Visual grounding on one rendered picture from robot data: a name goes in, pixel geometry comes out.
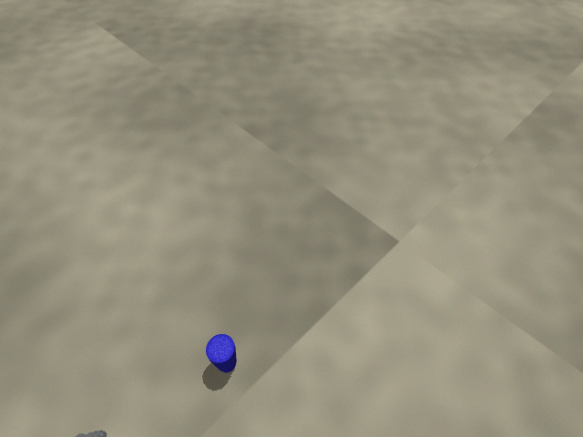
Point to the cup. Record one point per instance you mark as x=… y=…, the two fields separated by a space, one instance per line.
x=221 y=351

